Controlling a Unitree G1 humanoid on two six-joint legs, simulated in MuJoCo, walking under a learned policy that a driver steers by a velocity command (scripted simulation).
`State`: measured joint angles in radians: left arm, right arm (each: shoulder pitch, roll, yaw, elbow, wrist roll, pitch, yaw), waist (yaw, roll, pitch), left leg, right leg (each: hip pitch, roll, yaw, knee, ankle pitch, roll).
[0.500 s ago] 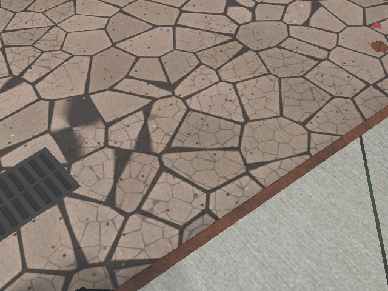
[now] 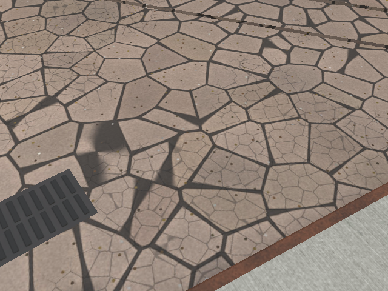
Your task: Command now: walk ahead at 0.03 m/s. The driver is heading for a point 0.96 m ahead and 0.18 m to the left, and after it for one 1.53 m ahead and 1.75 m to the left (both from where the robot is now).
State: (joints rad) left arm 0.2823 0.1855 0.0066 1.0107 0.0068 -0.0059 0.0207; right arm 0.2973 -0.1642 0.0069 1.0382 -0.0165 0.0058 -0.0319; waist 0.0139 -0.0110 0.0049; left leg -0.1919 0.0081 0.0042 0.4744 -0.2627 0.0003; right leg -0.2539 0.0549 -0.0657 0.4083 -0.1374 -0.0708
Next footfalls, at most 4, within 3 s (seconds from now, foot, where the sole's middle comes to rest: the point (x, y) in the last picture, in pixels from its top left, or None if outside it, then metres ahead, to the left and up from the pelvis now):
1.38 left None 0.45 0.05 -0.78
2.02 right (230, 225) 0.86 -0.12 -0.87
2.52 left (170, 192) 1.02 0.14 -0.87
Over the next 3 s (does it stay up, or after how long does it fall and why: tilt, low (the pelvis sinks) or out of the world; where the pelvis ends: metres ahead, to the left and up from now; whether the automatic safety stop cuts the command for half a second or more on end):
stays up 1.13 0.15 -0.09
